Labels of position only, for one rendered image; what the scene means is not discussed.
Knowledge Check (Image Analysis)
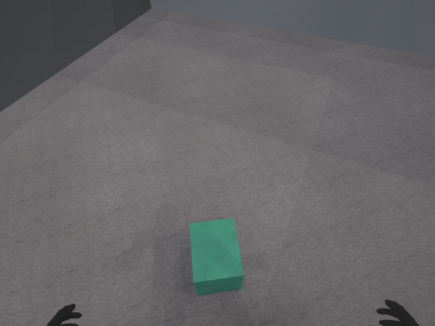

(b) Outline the carton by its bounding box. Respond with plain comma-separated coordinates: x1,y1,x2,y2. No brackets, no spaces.
190,218,244,295

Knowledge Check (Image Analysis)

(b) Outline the robot left hand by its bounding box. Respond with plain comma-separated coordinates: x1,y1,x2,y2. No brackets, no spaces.
46,304,82,326

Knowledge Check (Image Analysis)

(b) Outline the robot right hand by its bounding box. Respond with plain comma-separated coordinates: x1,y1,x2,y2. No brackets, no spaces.
377,300,419,326

